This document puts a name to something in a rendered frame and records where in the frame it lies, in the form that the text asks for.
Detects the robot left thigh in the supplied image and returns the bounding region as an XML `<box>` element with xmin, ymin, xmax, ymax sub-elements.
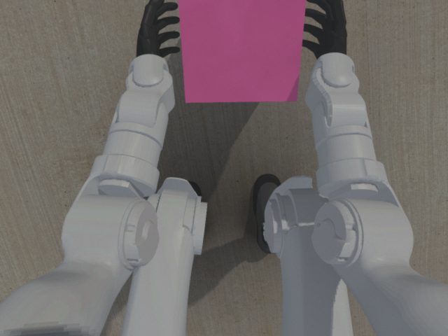
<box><xmin>120</xmin><ymin>188</ymin><xmax>207</xmax><ymax>336</ymax></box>

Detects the left robot hand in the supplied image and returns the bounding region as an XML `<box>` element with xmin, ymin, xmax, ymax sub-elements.
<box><xmin>136</xmin><ymin>0</ymin><xmax>180</xmax><ymax>58</ymax></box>

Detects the robot right foot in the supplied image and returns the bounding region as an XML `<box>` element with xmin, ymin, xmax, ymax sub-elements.
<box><xmin>253</xmin><ymin>174</ymin><xmax>281</xmax><ymax>253</ymax></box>

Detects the robot right upper arm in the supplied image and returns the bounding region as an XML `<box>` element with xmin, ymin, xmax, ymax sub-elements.
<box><xmin>311</xmin><ymin>197</ymin><xmax>448</xmax><ymax>336</ymax></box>

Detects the right robot hand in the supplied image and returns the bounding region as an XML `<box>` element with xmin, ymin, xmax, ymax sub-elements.
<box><xmin>302</xmin><ymin>0</ymin><xmax>347</xmax><ymax>59</ymax></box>

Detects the robot left forearm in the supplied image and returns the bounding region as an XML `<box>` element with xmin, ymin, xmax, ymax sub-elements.
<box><xmin>62</xmin><ymin>54</ymin><xmax>175</xmax><ymax>248</ymax></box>

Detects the carton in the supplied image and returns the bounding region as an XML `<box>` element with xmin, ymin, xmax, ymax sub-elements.
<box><xmin>178</xmin><ymin>0</ymin><xmax>306</xmax><ymax>103</ymax></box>

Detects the robot left upper arm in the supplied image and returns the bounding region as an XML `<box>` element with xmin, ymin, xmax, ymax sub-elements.
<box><xmin>0</xmin><ymin>194</ymin><xmax>160</xmax><ymax>336</ymax></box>

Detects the robot right forearm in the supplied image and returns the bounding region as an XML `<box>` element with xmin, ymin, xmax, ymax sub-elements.
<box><xmin>304</xmin><ymin>52</ymin><xmax>414</xmax><ymax>243</ymax></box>

